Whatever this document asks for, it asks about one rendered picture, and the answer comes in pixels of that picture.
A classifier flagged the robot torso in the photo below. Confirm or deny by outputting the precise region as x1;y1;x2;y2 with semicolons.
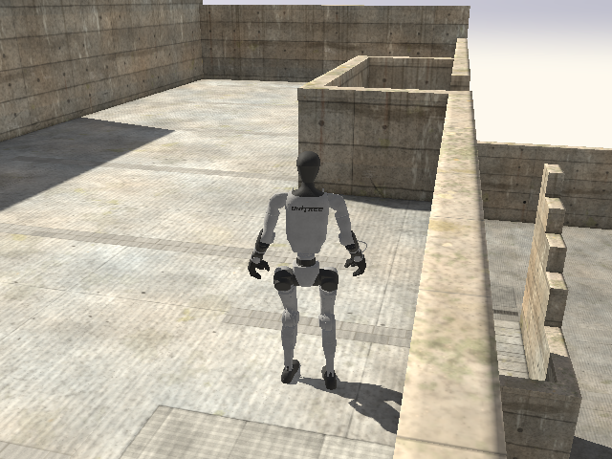
285;188;329;287

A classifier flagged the robot right upper arm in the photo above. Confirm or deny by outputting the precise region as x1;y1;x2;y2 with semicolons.
327;193;355;246

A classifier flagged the robot right forearm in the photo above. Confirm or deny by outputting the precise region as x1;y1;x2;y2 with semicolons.
345;230;363;262

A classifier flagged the robot right foot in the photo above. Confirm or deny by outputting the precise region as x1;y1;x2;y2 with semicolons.
321;365;337;390

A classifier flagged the robot left forearm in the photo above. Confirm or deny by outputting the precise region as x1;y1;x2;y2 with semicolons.
251;229;270;264

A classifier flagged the robot left upper arm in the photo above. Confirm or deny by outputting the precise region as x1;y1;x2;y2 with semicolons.
260;192;288;244

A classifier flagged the left robot hand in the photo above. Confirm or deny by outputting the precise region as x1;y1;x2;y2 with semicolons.
248;260;270;279

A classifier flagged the right robot hand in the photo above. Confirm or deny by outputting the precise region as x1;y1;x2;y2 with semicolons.
344;255;366;276

